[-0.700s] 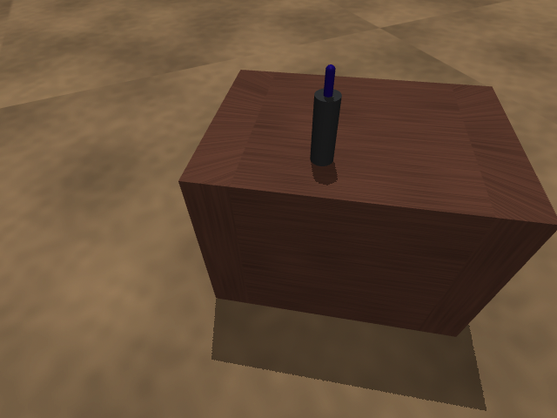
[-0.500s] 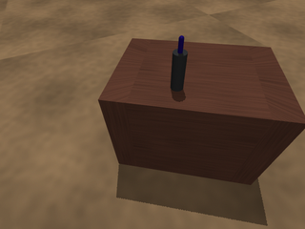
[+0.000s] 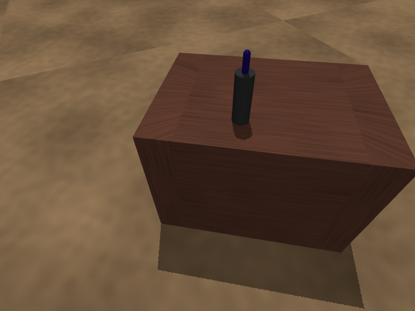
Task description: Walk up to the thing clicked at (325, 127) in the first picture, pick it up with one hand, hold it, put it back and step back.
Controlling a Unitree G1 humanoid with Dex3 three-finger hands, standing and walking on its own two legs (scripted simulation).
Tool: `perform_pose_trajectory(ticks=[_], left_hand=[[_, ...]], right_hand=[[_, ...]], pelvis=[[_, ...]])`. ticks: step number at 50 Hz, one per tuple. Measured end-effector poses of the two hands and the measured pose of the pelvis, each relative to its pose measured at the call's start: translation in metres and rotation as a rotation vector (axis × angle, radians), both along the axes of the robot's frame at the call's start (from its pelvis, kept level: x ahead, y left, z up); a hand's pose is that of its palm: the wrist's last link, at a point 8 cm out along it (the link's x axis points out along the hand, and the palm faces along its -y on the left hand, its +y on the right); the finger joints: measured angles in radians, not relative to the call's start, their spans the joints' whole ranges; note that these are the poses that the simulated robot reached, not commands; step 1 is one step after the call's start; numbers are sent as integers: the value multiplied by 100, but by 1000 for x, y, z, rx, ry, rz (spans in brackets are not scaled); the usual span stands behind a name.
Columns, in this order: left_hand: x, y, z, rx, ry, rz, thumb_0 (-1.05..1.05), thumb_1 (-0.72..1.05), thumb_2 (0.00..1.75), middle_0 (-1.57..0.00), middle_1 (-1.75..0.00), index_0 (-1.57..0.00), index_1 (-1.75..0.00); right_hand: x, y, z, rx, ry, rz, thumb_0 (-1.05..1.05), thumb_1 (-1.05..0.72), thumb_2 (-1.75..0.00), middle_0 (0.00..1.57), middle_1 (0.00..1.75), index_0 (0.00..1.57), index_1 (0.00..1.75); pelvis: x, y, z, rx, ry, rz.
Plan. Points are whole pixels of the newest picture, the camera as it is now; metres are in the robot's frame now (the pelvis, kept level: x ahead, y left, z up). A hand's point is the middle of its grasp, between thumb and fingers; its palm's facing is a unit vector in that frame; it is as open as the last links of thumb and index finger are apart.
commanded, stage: stand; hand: left
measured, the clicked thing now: (243, 89) +0.79 -0.10 +0.00
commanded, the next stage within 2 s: walk up in 0.42 s
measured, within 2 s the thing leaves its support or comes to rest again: neither
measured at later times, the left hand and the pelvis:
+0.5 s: hand out of the picture +0.07 +0.26 -0.16, palm faces -0.06 -0.94 -0.34, open 7.4 cm; pelvis +0.00 +0.00 +0.00, yaw -2 degrees
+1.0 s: hand (156, 308) +0.19 +0.14 -0.17, palm faces -0.16 -0.94 -0.31, open 7.4 cm; pelvis +0.12 -0.11 -0.03, yaw -9 degrees
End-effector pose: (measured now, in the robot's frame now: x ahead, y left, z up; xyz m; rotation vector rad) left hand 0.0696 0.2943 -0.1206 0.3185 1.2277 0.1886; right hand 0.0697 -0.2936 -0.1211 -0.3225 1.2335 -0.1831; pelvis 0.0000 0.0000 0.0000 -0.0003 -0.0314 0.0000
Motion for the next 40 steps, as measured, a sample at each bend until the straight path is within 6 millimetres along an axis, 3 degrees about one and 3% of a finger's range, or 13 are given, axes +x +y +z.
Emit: perform_pose_trajectory(ticks=[24,29,34,38,40], left_hand=[[-1,6,-1,-5,15,-11,0,90,90,-20,-30,-20,-30],[14,6,-1,10,33,-44,0,90,90,-20,-30,-20,-29],[41,-15,2,23,40,-93,1,90,90,-20,-30,-20,-29],[67,-43,-5,53,8,-118,0,90,90,-20,-30,-20,-29],[74,-58,-8,51,-12,-115,0,90,90,-20,-30,-20,-29]], right_hand=[[-1,-5,2,-8,-46,-15,0,-90,-89,21,30,20,30],[-25,-43,10,-74,-56,-73,0,-90,-89,21,30,21,30],[-42,-97,11,-133,-4,-125,0,-90,-89,21,30,21,30],[-33,-144,-7,-164,24,-146,0,-90,-89,21,30,20,30],[-21,-156,-11,-164,33,-153,0,-90,-89,20,30,20,30]], pelvis=[[3,-2,-3,13,4,-21],[13,-21,-8,31,2,-58],[33,-50,-15,33,-15,-102],[54,-82,-34,2,-26,-117],[62,-93,-37,-8,-28,-122]])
